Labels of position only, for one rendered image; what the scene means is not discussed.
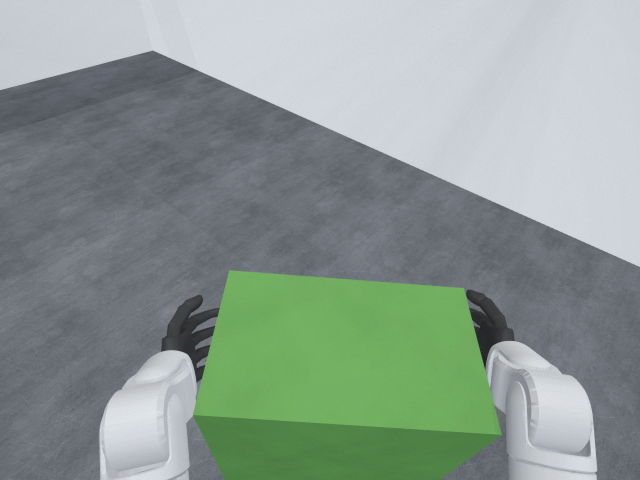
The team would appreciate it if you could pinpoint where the right robot hand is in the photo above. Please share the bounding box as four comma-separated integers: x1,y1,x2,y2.
466,290,515,368

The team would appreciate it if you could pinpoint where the left robot hand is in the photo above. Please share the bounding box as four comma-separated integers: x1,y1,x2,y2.
161,295,220,383

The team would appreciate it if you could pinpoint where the right robot forearm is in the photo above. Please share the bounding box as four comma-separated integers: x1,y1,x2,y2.
485,341,597,480

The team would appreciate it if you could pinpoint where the left robot forearm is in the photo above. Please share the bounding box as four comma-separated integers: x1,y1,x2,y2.
99,350,197,480

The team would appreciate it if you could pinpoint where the carton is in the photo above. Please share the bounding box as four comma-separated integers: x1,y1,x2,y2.
193,270,502,480

